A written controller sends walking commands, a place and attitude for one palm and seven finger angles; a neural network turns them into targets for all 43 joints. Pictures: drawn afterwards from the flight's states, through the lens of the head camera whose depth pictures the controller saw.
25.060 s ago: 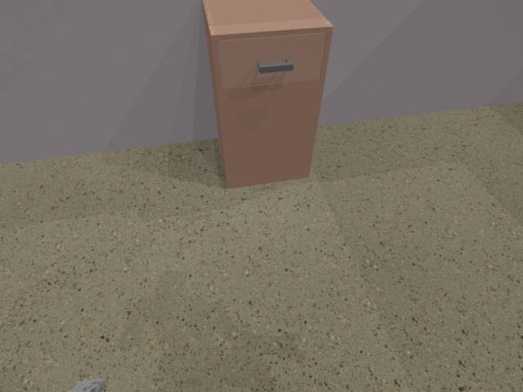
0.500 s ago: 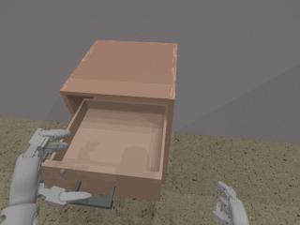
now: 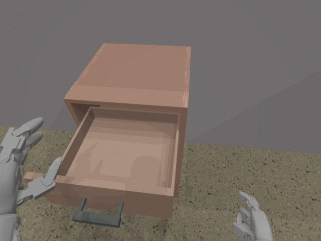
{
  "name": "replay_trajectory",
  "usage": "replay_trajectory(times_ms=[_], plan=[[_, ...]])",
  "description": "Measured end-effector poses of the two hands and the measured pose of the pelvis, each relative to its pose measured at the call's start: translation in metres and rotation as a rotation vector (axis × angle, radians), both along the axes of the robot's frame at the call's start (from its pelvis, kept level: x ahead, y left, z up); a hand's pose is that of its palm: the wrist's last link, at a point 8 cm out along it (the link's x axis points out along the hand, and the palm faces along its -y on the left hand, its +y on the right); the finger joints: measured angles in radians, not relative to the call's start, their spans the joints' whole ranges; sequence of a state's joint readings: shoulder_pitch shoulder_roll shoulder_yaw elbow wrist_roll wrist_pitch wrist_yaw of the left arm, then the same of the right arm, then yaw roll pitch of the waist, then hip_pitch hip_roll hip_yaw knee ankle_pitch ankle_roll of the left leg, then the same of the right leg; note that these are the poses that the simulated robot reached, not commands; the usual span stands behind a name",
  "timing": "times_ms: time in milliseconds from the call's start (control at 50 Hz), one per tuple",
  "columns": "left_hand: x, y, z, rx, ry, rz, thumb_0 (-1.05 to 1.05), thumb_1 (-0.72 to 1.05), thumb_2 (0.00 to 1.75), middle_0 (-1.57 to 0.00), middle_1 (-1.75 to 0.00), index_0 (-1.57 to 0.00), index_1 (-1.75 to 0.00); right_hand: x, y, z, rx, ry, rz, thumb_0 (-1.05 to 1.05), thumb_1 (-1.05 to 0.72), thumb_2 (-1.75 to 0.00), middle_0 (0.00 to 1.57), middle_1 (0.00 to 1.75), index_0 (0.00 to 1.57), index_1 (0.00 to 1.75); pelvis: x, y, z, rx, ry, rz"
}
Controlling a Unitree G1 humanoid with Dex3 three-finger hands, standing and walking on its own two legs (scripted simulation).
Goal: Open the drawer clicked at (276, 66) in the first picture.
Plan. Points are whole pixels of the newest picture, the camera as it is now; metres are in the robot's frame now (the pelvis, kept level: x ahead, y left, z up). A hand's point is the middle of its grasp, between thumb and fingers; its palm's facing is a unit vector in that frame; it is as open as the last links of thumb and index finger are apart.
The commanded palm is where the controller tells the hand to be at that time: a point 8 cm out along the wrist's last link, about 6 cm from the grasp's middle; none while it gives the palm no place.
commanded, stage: draw the hand back to the body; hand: left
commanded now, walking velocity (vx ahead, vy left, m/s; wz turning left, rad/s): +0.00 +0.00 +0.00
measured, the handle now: (99, 211) +0.21 +0.21 -0.09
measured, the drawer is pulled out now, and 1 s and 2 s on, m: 0.30 0.30 0.30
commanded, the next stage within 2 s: step back with the hand held close in 0.26 s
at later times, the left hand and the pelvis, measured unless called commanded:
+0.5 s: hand (43, 171) +0.19 +0.24 +0.17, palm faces +0.39 -0.80 -0.45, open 7.4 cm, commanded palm +0.12 +0.28 +0.17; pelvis -0.01 +0.00 +0.00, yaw +0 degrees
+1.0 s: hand (23, 221) +0.11 +0.23 +0.15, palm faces +0.40 -0.80 -0.44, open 7.4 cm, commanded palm +0.04 +0.28 +0.17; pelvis -0.08 +0.00 -0.02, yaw +1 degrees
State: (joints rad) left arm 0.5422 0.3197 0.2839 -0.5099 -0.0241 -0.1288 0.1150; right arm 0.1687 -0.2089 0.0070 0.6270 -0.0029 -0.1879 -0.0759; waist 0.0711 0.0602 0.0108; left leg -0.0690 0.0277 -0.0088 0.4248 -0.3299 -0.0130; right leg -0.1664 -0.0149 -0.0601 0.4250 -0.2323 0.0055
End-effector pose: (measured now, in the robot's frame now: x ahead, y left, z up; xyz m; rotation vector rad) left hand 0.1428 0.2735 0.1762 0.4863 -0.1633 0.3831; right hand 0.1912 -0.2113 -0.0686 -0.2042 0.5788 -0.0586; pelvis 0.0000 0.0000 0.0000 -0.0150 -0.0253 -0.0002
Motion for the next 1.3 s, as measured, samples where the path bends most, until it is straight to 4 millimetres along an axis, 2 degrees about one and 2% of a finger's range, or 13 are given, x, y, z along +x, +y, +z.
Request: replay_trajectory(times_ms=[140, 240, 380, 440, 520, 620, 780, 1000, 1300], plan=[[-0.001, 0.000, 0.000, -0.009, 0.000, 0.006, 0.00, 0.72, 0.82, -0.22, -0.41, -0.22, -0.41, 0.001, 0.008, -0.001, 0.016, 0.004, 0.017, 0.02, -0.90, -0.90, 0.20, 0.30, 0.20, 0.30, -0.001, 0.001, 0.000, 0.002, 0.001, 0.004], [-0.002, 0.000, -0.002, -0.011, 0.011, 0.007, 0.01, 0.82, 0.87, -0.21, -0.35, -0.22, -0.34, -0.001, 0.010, -0.003, 0.021, 0.014, 0.024, 0.02, -0.90, -0.90, 0.20, 0.30, 0.20, 0.30, -0.001, 0.001, 0.000, 0.002, 0.001, 0.005], [-0.003, 0.000, -0.002, -0.013, 0.014, 0.011, 0.01, 0.88, 0.89, -0.21, -0.31, -0.21, -0.31, -0.004, 0.010, -0.005, 0.020, 0.025, 0.022, 0.02, -0.90, -0.90, 0.20, 0.30, 0.20, 0.30, -0.002, 0.000, 0.000, 0.002, 0.000, 0.007], [-0.001, 0.003, 0.004, 0.019, -0.015, 0.003, 0.01, 0.88, 0.89, -0.21, -0.31, -0.21, -0.30, -0.006, 0.007, -0.005, 0.010, 0.041, 0.015, 0.02, -0.90, -0.90, 0.20, 0.30, 0.20, 0.30, -0.005, 0.000, -0.001, 0.001, 0.016, 0.009], [0.005, 0.002, 0.008, 0.058, -0.024, -0.031, 0.01, 0.89, 0.89, -0.21, -0.30, -0.21, -0.30, -0.014, -0.001, -0.005, -0.010, 0.068, -0.018, 0.02, -0.90, -0.90, 0.20, 0.30, 0.20, 0.30, -0.011, 0.001, -0.001, 0.006, 0.043, 0.001], [0.005, -0.004, 0.002, 0.084, 0.023, -0.096, 0.01, 0.89, 0.89, -0.21, -0.30, -0.21, -0.30, -0.028, -0.014, -0.006, -0.031, 0.094, -0.083, 0.02, -0.90, -0.90, 0.20, 0.30, 0.20, 0.30, -0.020, 0.005, -0.002, 0.011, 0.066, 0.003], [-0.025, 0.002, -0.004, 0.101, 0.053, -0.101, 0.01, 0.89, 0.89, -0.21, -0.30, -0.21, -0.30, -0.059, -0.022, -0.006, -0.067, 0.112, -0.127, 0.02, -0.91, -0.90, 0.20, 0.30, 0.20, 0.30, -0.043, 0.006, -0.007, 0.016, 0.070, 0.013], [-0.076, -0.002, -0.005, 0.056, -0.074, -0.033, 0.01, 0.89, 0.89, -0.21, -0.30, -0.21, -0.30, -0.102, -0.017, -0.011, -0.079, 0.085, -0.062, 0.02, -0.90, -0.90, 0.20, 0.30, 0.20, 0.30, -0.082, -0.002, -0.015, 0.012, 0.052, 0.016], [-0.106, -0.003, -0.005, 0.092, -0.131, -0.064, 0.01, 0.89, 0.90, -0.21, -0.30, -0.21, -0.30, -0.166, -0.030, -0.016, -0.102, 0.101, -0.094, 0.02, -0.90, -0.90, 0.20, 0.30, 0.20, 0.30, -0.122, -0.003, -0.022, 0.019, 0.036, 0.010]])
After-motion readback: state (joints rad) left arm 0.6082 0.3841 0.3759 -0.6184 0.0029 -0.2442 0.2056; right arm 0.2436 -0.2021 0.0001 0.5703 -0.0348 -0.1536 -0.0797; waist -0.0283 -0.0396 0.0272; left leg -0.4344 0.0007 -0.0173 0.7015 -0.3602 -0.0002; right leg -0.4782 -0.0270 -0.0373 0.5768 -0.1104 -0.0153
